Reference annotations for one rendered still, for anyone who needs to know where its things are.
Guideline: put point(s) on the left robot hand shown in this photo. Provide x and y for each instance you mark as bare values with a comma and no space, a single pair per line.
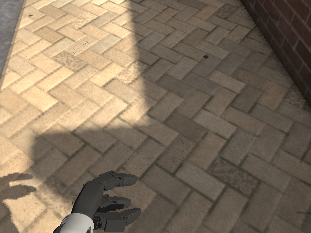
92,203

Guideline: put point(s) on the robot left forearm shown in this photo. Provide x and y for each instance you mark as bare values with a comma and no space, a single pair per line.
75,223

